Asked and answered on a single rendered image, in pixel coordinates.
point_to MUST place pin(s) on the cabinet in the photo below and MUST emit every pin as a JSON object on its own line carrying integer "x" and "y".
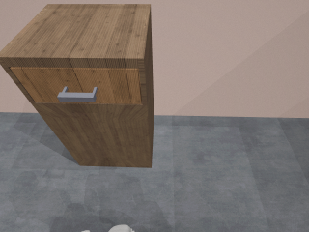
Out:
{"x": 113, "y": 36}

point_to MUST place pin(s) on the drawer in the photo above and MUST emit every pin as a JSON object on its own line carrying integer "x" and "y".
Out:
{"x": 115, "y": 85}

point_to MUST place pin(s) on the handle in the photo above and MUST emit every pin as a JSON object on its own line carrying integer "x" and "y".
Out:
{"x": 65, "y": 96}

